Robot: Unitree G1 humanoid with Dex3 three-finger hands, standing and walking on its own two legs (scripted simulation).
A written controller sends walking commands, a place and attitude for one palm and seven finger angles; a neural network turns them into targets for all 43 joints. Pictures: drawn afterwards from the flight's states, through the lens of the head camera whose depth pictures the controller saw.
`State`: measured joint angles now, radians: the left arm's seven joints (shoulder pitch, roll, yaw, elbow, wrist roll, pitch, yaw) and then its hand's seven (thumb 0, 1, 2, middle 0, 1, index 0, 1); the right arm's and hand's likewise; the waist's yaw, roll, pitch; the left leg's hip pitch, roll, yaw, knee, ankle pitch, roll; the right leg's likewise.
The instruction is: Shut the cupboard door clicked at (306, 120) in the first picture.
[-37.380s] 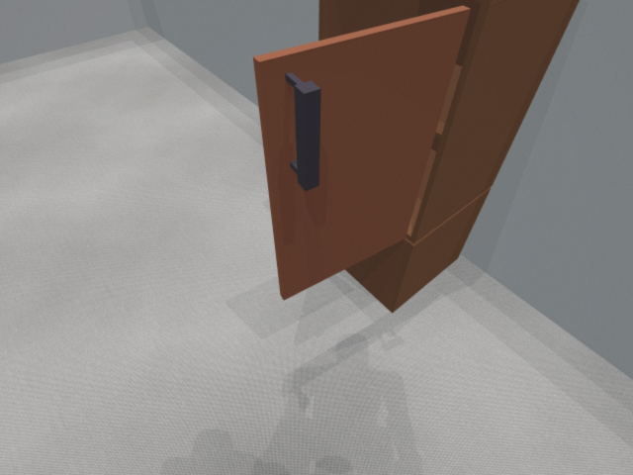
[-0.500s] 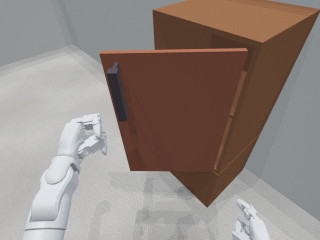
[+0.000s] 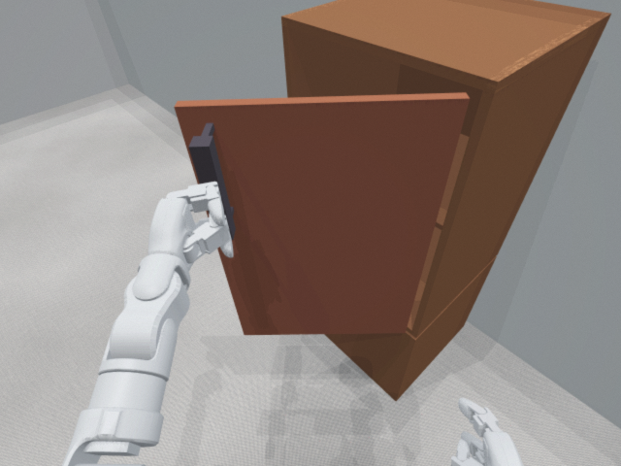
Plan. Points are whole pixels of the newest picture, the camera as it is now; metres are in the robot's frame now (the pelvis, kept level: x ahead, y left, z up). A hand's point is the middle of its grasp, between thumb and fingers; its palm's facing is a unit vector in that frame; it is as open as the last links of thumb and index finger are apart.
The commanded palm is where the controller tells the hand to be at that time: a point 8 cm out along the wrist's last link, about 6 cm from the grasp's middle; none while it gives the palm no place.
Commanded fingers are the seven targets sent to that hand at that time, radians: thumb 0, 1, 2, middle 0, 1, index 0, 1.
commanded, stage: bring the fist close to the handle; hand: left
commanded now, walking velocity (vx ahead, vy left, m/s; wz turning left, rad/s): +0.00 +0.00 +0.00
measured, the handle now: (217, 183) +0.47 +0.17 +0.14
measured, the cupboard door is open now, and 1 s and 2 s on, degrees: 47 43 31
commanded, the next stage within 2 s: push the door shut along its arc in 0.48 s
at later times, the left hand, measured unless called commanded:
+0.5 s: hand (231, 233) +0.36 +0.13 +0.15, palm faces +0.07 -1.00 -0.02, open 3.1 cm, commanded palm +0.33 +0.17 +0.15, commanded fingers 0.00 0.90 0.90 -1.30 -1.50 -1.30 -1.50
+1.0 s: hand (236, 203) +0.41 +0.13 +0.15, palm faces -0.04 -1.00 -0.04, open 3.2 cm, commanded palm +0.40 +0.18 +0.15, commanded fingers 0.00 0.90 0.90 -1.30 -1.50 -1.30 -1.50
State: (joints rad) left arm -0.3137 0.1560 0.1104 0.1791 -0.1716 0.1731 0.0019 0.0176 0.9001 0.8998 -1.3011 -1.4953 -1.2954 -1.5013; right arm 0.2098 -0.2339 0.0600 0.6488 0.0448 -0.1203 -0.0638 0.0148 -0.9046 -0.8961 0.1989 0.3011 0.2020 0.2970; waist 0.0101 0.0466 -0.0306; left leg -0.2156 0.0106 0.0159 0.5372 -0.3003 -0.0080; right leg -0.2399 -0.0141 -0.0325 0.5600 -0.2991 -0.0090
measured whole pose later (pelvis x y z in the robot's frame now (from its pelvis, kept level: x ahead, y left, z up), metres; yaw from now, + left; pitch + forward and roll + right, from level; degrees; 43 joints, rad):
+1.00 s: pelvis -0.01 +0.01 +0.00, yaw +0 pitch +2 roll +0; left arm -0.67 0.25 0.14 0.70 -0.16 -0.03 -0.09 0.02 0.90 0.90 -1.30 -1.50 -1.31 -1.50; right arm 0.28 -0.26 0.03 0.69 0.05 -0.10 -0.08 0.01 -0.91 -0.90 0.20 0.30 0.20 0.30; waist -0.04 0.03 -0.01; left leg -0.31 0.01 0.02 0.56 -0.28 0.00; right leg -0.32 -0.02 -0.03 0.56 -0.27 0.00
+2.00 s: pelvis +0.00 +0.01 -0.02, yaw -1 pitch +13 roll -1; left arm -1.15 0.43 0.25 1.26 -0.12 -0.18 -0.33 0.02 0.90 0.90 -1.30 -1.50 -1.29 -1.50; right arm 0.44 -0.30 0.01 0.72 0.01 -0.08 -0.05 0.01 -0.91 -0.90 0.20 0.30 0.20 0.30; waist -0.19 0.05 -0.06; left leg -0.57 0.03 0.03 0.69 -0.35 0.00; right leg -0.59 0.00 -0.01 0.67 -0.31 0.00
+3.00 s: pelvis +0.02 +0.00 -0.02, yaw -3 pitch +18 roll -1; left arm -1.22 0.24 0.37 1.26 0.02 -0.15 0.22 0.02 0.90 0.90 -1.30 -1.50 -1.29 -1.50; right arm 0.52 -0.24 -0.01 0.70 -0.07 -0.02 0.07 0.01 -0.91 -0.90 0.20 0.30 0.20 0.30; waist -0.21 0.08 -0.11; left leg -0.63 0.05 0.04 0.69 -0.36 -0.01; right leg -0.65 0.03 0.00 0.66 -0.32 -0.01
